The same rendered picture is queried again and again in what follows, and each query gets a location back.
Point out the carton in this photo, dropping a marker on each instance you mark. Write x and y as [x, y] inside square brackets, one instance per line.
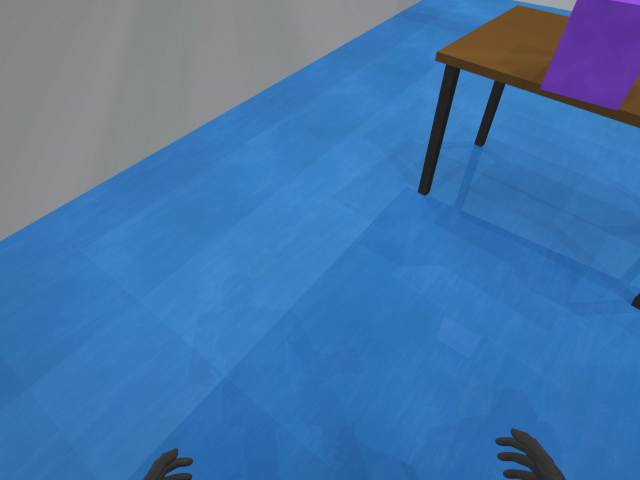
[598, 57]

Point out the robot right hand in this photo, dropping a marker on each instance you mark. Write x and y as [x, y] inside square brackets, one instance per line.
[536, 458]

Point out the robot left hand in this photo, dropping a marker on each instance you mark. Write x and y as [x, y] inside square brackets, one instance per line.
[165, 464]

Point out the table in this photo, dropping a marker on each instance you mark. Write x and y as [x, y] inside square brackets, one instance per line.
[515, 48]

